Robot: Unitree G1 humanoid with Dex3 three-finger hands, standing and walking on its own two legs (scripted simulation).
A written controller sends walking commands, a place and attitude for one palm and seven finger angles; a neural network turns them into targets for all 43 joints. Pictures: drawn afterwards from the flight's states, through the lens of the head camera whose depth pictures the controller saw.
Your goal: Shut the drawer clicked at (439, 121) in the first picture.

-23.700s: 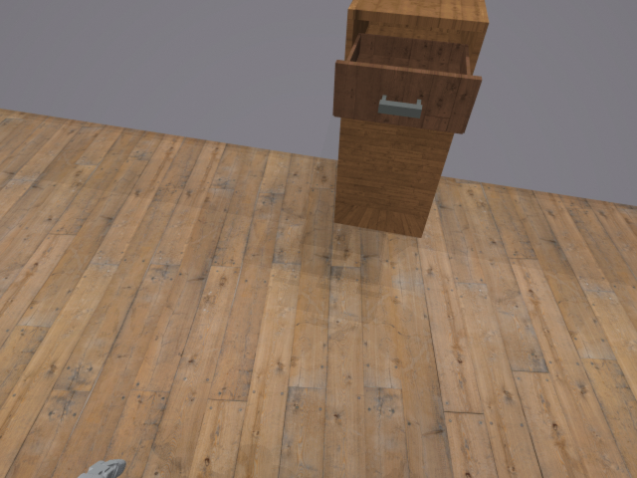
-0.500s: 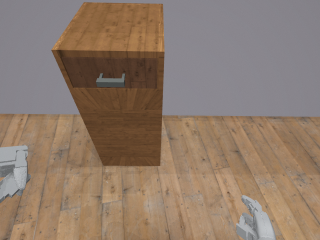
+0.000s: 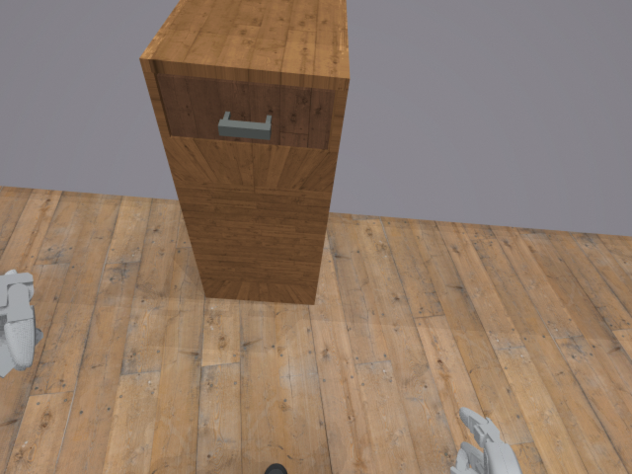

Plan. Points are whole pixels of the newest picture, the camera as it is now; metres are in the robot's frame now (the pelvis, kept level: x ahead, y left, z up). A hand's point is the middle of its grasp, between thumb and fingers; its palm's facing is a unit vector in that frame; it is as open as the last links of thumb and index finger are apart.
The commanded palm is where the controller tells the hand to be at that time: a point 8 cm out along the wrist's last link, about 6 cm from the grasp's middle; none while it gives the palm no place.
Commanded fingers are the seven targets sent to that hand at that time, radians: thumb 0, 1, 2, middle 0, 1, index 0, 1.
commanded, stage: step back with the hand held close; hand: left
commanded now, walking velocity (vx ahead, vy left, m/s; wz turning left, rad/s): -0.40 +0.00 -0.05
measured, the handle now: (246, 123) +0.74 +0.19 +0.01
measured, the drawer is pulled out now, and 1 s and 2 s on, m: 0.00 0.00 0.00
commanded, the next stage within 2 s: stop stepping back and stand still in 0.18 s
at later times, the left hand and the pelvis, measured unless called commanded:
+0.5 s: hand (5, 445) +0.12 +0.24 +0.16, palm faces +0.40 -0.85 -0.35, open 3.2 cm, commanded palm +0.09 +0.27 +0.18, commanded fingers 0.00 0.90 0.90 -1.40 -1.60 -1.40 -1.60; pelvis -0.06 +0.00 -0.02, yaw -3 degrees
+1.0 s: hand out of the picture +0.10 +0.25 +0.15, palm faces +0.34 -0.81 -0.48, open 3.2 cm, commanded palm +0.06 +0.28 +0.18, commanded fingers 0.00 0.90 0.90 -1.40 -1.60 -1.40 -1.60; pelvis -0.09 +0.01 +0.00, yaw -4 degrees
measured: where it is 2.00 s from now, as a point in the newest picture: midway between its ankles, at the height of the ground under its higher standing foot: outside the picture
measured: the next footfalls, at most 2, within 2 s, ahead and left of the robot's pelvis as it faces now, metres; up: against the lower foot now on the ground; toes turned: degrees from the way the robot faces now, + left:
right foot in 0.14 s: -0.15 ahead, -0.11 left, +0.00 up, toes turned -3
left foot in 0.52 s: -0.02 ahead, +0.12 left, +0.00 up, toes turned -4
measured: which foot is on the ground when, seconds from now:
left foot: down 0.00-0.38, up 0.40-0.50, down 0.52-1.00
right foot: up 0.00-0.12, down 0.14-0.58, up 0.60-0.94, down 0.96-1.00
